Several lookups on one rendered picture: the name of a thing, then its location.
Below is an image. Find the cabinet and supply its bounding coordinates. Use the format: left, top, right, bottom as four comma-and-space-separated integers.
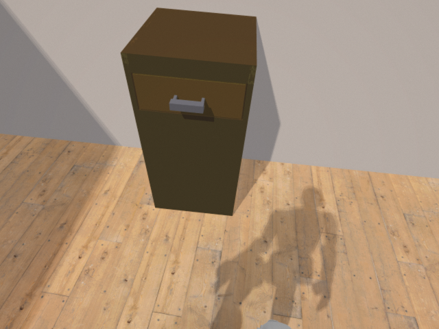
121, 8, 257, 216

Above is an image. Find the handle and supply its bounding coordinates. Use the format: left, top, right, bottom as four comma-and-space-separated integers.
169, 95, 205, 114

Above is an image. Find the drawer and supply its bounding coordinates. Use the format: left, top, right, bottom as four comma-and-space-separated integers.
132, 73, 246, 119

